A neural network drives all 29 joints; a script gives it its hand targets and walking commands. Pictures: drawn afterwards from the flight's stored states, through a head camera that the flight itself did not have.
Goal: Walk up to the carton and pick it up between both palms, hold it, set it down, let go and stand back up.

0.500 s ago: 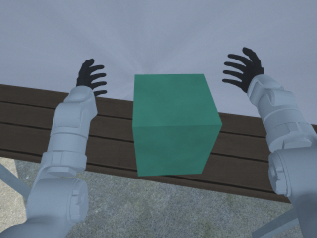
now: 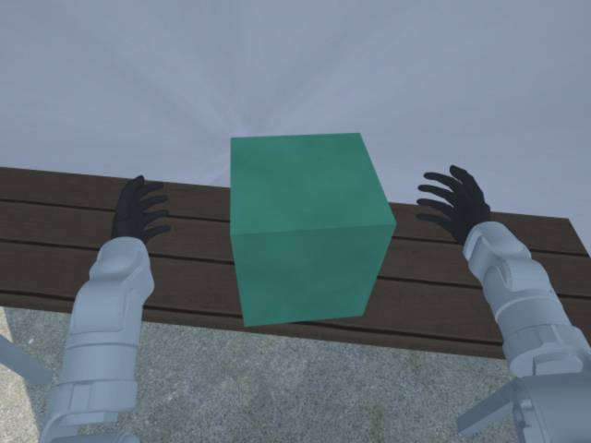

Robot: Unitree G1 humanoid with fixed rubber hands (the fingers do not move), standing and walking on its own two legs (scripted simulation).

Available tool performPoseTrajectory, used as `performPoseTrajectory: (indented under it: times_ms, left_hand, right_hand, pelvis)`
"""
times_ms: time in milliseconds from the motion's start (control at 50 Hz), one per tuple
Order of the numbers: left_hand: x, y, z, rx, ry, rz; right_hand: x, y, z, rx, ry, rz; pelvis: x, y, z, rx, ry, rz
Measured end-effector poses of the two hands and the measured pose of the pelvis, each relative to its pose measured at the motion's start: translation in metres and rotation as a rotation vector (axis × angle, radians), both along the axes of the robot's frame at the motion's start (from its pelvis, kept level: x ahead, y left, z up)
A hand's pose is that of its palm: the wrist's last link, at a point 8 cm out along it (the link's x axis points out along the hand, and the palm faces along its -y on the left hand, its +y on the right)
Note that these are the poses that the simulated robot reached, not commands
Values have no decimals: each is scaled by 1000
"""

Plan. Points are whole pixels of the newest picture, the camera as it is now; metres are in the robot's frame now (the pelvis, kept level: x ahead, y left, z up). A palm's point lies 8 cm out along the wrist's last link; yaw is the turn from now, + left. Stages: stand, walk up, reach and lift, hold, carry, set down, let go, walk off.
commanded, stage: set down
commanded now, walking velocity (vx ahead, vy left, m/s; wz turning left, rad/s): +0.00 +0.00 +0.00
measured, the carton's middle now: (300, 232) +0.45 +0.04 +0.01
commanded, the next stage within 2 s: none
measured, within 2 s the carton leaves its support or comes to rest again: neither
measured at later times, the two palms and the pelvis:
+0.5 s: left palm (136, 288) +0.28 +0.24 +0.07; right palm (488, 283) +0.35 -0.22 +0.06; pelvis +0.01 +0.00 +0.00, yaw +0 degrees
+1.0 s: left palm (138, 330) +0.24 +0.23 +0.03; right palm (500, 343) +0.29 -0.24 +0.01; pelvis +0.01 +0.00 +0.00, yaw +1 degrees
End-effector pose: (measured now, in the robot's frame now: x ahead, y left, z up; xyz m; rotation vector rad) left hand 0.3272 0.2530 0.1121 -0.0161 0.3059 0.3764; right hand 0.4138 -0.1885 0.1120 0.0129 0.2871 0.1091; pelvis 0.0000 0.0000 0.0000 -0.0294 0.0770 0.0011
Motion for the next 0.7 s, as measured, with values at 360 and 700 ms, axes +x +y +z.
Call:
performPoseTrajectory:
  times_ms: [360, 700]
  left_hand:
    - [-33, -11, -33, 33, -8, -15]
    - [-64, -14, -61, 41, -14, -20]
  right_hand:
    - [-47, -26, -37, -16, -30, 2]
    - [-87, -40, -71, -24, -13, -7]
  pelvis:
    - [6, -4, 1, 8, -16, 3]
    - [10, -1, 2, 12, -20, 9]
